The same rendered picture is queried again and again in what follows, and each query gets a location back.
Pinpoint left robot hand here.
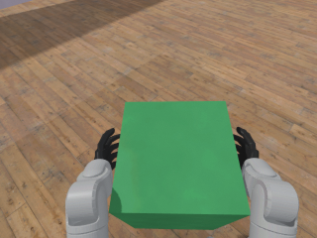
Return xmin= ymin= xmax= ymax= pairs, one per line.
xmin=94 ymin=128 xmax=121 ymax=170

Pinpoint robot left forearm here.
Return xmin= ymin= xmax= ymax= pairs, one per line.
xmin=65 ymin=159 xmax=113 ymax=238

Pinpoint robot right forearm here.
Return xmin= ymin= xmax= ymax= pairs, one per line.
xmin=241 ymin=158 xmax=299 ymax=238

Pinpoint right robot hand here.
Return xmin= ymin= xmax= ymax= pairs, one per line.
xmin=233 ymin=127 xmax=260 ymax=169

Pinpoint carton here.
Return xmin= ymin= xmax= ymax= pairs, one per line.
xmin=109 ymin=101 xmax=251 ymax=230

